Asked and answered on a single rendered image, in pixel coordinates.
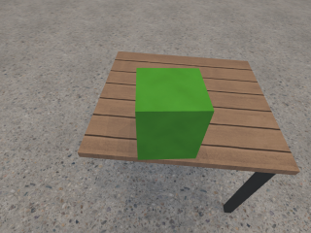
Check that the table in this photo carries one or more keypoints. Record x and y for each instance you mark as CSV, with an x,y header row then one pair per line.
x,y
243,134

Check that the carton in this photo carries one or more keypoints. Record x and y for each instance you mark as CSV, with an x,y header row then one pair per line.
x,y
172,113

